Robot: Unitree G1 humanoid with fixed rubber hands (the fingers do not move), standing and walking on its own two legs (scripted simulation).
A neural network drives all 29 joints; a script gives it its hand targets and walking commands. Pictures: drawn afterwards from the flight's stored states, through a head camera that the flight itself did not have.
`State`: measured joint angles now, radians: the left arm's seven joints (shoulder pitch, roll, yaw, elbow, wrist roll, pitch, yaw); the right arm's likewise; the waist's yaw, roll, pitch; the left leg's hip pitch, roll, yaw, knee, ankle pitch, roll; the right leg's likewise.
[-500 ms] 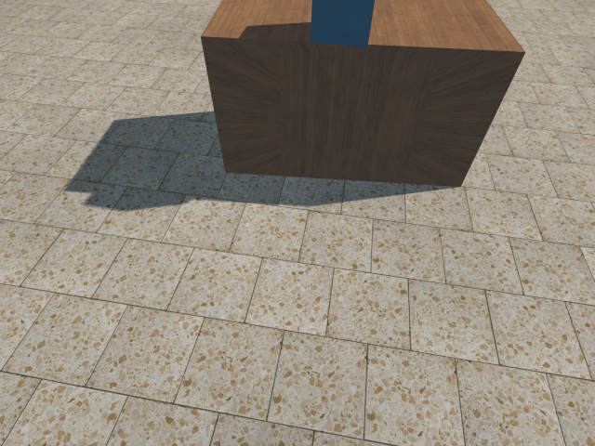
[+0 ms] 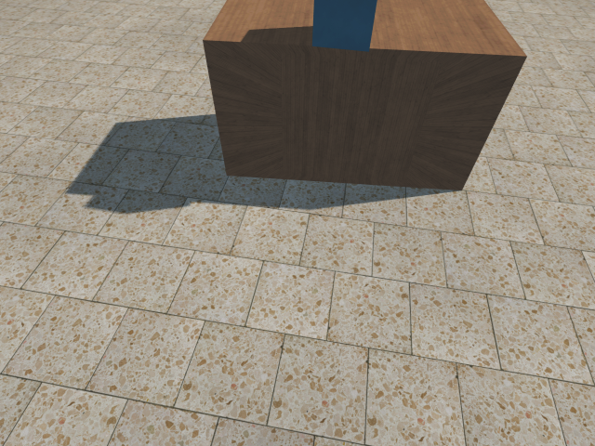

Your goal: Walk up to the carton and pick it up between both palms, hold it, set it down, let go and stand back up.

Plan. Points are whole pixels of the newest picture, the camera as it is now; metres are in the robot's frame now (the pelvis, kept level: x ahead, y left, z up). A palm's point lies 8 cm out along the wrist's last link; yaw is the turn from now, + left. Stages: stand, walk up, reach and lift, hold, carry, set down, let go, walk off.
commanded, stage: stand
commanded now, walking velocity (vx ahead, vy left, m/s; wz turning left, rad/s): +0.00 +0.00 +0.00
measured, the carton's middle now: (346, 1) +1.51 -0.15 +0.02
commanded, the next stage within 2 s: none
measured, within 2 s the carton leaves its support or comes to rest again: neither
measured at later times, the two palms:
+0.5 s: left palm out of the picture -0.03 +0.19 -0.15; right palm out of the picture -0.02 -0.19 -0.15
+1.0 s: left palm out of the picture -0.02 +0.19 -0.15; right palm out of the picture -0.02 -0.20 -0.15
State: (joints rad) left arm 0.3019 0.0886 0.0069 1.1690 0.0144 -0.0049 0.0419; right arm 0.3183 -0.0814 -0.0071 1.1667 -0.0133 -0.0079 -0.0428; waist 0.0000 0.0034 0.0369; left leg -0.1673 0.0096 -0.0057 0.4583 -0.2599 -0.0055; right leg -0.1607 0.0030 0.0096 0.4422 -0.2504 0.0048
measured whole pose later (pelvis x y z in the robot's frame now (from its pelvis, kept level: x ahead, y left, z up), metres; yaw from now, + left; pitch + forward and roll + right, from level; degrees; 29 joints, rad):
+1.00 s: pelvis +0.01 -0.01 +0.00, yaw +0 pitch -2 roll +0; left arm 0.31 0.09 0.00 1.17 0.01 -0.01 0.04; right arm 0.32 -0.08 0.00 1.16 -0.01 -0.01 -0.04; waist 0.00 0.01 0.05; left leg -0.13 0.02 -0.01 0.44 -0.27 -0.01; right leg -0.12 0.01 0.00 0.42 -0.26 0.00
